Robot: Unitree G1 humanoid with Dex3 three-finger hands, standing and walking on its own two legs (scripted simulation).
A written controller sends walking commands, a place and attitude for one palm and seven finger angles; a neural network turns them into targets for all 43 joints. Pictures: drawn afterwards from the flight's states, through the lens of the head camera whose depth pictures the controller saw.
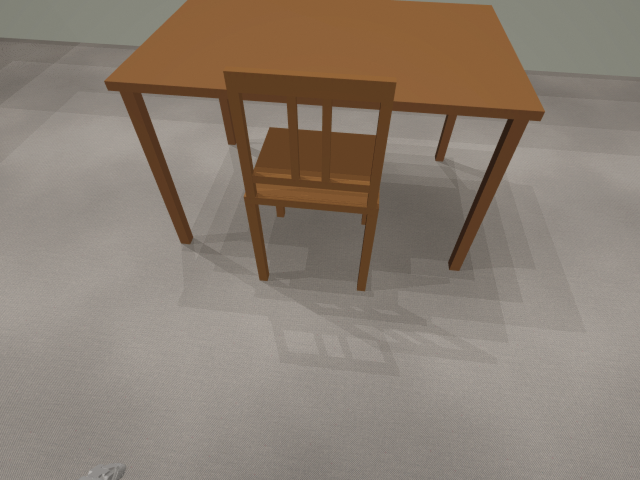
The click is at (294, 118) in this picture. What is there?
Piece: chair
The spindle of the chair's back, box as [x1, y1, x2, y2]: [286, 96, 299, 178]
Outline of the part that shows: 286,96 291,178 298,178 299,163 296,97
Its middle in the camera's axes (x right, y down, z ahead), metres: -0.07 -0.26 +1.02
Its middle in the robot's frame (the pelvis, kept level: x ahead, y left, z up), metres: +0.92 +0.12 -0.12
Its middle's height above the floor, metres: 0.65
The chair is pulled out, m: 0.00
